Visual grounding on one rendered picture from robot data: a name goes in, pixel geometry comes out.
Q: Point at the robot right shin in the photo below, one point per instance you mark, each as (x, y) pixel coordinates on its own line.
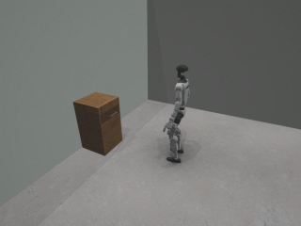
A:
(179, 136)

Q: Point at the humanoid robot head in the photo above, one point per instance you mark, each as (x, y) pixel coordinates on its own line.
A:
(181, 69)

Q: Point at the robot left forearm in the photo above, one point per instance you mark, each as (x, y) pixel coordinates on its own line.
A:
(175, 111)

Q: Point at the cabinet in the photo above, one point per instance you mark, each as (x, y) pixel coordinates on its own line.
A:
(95, 136)

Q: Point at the drawer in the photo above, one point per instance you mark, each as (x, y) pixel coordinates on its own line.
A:
(109, 112)

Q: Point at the handle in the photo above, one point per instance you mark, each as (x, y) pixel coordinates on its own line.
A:
(115, 113)

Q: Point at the robot left hand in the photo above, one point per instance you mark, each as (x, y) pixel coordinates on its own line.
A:
(168, 126)

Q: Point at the left robot upper arm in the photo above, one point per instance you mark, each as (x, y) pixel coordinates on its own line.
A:
(179, 89)

